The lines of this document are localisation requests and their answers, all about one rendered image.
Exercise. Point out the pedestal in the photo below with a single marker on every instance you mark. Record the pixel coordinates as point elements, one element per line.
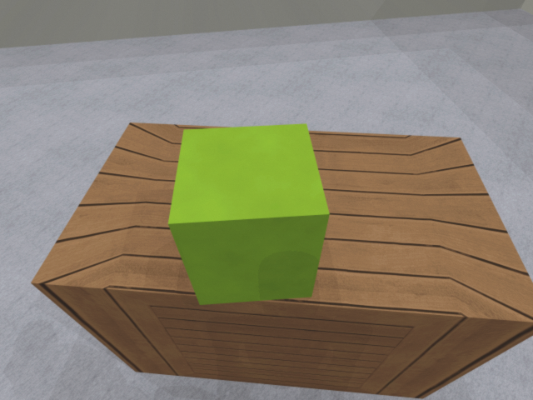
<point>418,282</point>

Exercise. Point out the carton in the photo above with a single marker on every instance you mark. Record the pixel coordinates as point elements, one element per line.
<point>249,213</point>

